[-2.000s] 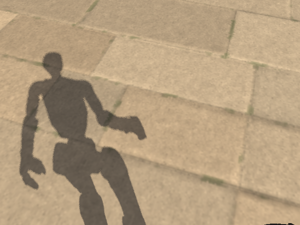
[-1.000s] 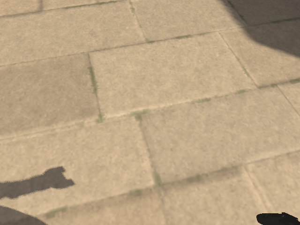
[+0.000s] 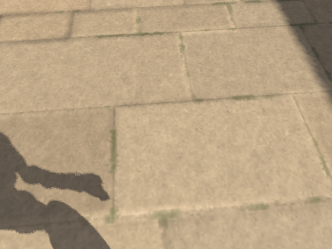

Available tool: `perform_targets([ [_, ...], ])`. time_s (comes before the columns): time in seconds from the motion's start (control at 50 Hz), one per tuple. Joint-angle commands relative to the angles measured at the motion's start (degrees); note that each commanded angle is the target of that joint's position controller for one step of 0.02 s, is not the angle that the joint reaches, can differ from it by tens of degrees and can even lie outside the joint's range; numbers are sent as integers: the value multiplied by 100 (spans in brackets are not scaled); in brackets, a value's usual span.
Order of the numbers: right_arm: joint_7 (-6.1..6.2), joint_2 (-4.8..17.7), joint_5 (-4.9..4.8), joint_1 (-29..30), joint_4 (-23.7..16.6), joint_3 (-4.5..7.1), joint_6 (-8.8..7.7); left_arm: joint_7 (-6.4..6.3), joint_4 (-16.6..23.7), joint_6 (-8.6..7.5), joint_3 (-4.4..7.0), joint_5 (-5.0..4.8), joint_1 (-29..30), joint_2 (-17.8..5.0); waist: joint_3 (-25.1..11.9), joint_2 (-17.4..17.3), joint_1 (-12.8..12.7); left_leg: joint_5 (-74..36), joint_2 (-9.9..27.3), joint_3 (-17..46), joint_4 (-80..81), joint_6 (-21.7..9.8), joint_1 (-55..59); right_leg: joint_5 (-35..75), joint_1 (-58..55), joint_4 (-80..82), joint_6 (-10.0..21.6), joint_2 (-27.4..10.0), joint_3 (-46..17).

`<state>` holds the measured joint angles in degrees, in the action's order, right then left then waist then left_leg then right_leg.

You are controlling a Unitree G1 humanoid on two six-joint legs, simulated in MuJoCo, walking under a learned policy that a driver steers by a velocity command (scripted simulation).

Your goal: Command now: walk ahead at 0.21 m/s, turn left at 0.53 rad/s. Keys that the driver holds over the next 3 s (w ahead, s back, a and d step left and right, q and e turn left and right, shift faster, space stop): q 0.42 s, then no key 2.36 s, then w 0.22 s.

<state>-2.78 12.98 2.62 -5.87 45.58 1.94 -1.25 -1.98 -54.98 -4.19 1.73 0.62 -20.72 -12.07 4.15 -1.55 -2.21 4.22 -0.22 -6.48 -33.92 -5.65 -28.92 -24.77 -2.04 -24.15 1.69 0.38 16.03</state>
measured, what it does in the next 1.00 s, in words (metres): walks ahead, turning left: left foot, then right foot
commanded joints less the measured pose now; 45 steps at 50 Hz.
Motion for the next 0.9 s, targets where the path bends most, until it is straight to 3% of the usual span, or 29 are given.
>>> perform_targets([
  [0.02, 143, 930, 108, -1877, 192, 326, -179, -43, 398, 52, 266, -67, 173, -1080, -1206, 167, 981, -1549, 11, 473, 916, -529, 2287, 4555, 830, -3330, 86, -960, -253],
  [0.04, 204, 1656, 32, -1690, 132, 501, -168, 13, 624, 63, 137, -11, -458, -391, -1751, -1061, 351, -5928, 1772, 2356, -129, -1264, 4007, -1214, 2768, -5210, -170, -56, -424],
  [0.06, 211, 1793, -270, -2010, 37, 583, -72, 22, 685, 149, 166, -10, -438, -661, -2730, -662, 692, -5689, 2288, 3673, 448, -2101, 4514, -1275, 3458, -6108, -275, 288, -1561],
  [0.08, 277, 1564, -318, -1492, -123, 550, 38, 28, 741, 171, 163, 19, -93, -727, -2135, -148, 599, -4201, 2135, 3290, 874, -1989, 3826, -709, 3727, -6052, -269, -74, -1834],
  [0.1, 313, 1152, -324, -1031, -196, 434, 113, 36, 828, 165, 164, 37, 310, -740, -1277, 72, 489, -3226, 1830, 2921, 1225, -1735, 2914, -270, 3796, -5615, -286, -255, -1802],
  [0.12, 329, 893, -310, -821, -188, 356, 152, 29, 865, 196, 182, 87, 498, -755, -775, 229, 318, -2823, 1495, 2634, 1446, -1445, 2278, -77, 3687, -5159, -323, -366, -1817],
  [0.14, 346, 774, -316, -748, -202, 327, 170, 28, 882, 300, 191, 149, 425, -751, -663, 161, 199, -2592, 1272, 2389, 1575, -1275, 1825, 44, 3380, -4801, -364, -415, -1827],
  [0.2, 288, 960, -199, -741, -210, 377, 106, 27, 885, 526, 161, 144, 243, -563, -894, 66, 62, -2392, 920, 2123, 1606, -1034, 1404, 253, 2922, -4259, -417, -284, -1767],
  [0.34, 304, 1150, -165, -898, -324, 475, 258, -9, 1232, 656, 200, 102, 1062, -705, -816, -408, 382, 754, 700, 2853, 1924, -723, 1526, 557, 3353, -3117, -516, -211, -1966],
  [0.38, 305, 1162, -147, -955, -340, 493, 295, -21, 1306, 644, 194, 75, 1221, -716, -728, -466, 455, 1154, 704, 3107, 1942, -699, 1604, 496, 3346, -2793, -499, -147, -2020],
  [0.48, 277, 1114, -85, -881, -380, 490, 333, -61, 1332, 540, 153, -32, 1077, -719, -791, -601, 451, 418, 715, 3333, 1673, -651, 1655, 161, 2622, -1915, -297, 102, -1940],
  [0.54, 272, 1045, -131, -737, -354, 447, 378, -88, 1243, 463, 124, -67, 581, -675, -802, -580, 219, -116, 618, 3409, 1392, -446, 1452, 448, 1670, -563, -72, 244, -1796],
  [0.56, 298, 994, -188, -705, -349, 416, 387, -107, 1198, 419, 124, -33, 392, -693, -751, -449, 100, 227, 448, 3314, 1222, -220, 1193, 907, 1174, 333, 24, 160, -1850],
  [0.58, 323, 734, -226, -893, -370, 337, 369, -143, 1259, 383, 183, 64, 539, -1044, -672, 338, 279, 1260, 11, 2870, 610, 112, 791, 682, 920, 1081, 237, -689, -2795],
  [0.6, 345, 545, -283, -1025, -462, 282, 327, -130, 1497, 390, 242, 127, 1010, -1513, -553, 1382, 457, 2275, -978, 1687, -337, 395, -21, 1357, 847, 1469, 774, -2042, -4386],
  [0.62, 374, 996, -106, -848, -379, 396, 319, -80, 1413, 392, 240, 156, 962, -1369, -474, 1047, 302, 2759, -821, 1494, -1407, 477, 353, 2418, 1600, 1147, 1272, -2258, -4321],
  [0.64, 358, 1010, -126, -938, -294, 418, 324, -40, 1418, 368, 139, 89, 1097, -1029, -463, 694, 461, 2509, -728, 1615, -1834, 505, 567, 2818, 1693, 1038, 1266, -1922, -3867],
  [0.66, 338, 935, -143, -1025, -179, 406, 346, -15, 1405, 350, 91, 47, 1304, -853, -363, 606, 568, 2179, -681, 1591, -2062, 562, 661, 3013, 1736, 936, 1068, -1533, -3313],
  [0.7, 302, 853, -127, -1125, -58, 372, 404, -27, 1385, 331, 66, 42, 1315, -817, -448, 987, 546, 1998, -693, 1494, -2203, 681, 581, 3740, 1303, 719, 875, -1121, -2768],
  [0.78, 333, 584, -211, -728, 14, 207, 446, -14, 1107, 329, 61, 23, 819, -855, -621, 988, 227, 2143, -433, 1142, -940, 871, 838, 4458, 534, 371, 879, -1060, -2601],
  [0.84, 408, 576, -309, -606, 138, 146, 453, 10, 915, 385, 103, 62, 625, -991, -655, 1201, 82, 2053, -353, 822, 194, 788, 1357, 4642, 405, 209, 872, -1058, -2748],
  [0.88, 456, 558, -311, -835, 342, 112, 404, 14, 813, 419, 128, 24, 706, -1038, -639, 1054, 271, 892, -267, 772, 1481, 678, 1980, 4600, 539, 55, 671, -974, -2730],
  [0.9, 485, 646, -262, -872, 423, 115, 355, 16, 780, 406, 118, 12, 697, -986, -679, 908, 287, 246, -66, 1038, 1914, 605, 2474, 4229, 816, 57, 476, -954, -2774],
])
